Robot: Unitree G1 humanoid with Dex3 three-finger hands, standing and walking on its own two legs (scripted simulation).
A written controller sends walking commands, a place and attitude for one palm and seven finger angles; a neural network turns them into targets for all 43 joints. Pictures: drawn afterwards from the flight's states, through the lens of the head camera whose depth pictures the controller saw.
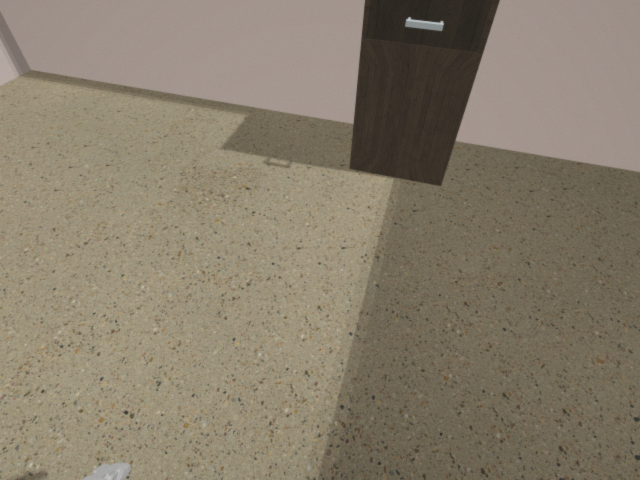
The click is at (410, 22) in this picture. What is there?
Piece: drawer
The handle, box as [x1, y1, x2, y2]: [405, 17, 443, 30]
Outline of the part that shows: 405,26 441,30 443,24 442,21 438,23 412,20 410,17 406,19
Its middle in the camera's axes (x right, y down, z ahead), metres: +0.39 -0.81 +1.46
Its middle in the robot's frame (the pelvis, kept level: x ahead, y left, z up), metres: +1.65 -0.31 -0.02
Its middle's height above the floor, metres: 0.75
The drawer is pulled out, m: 0.00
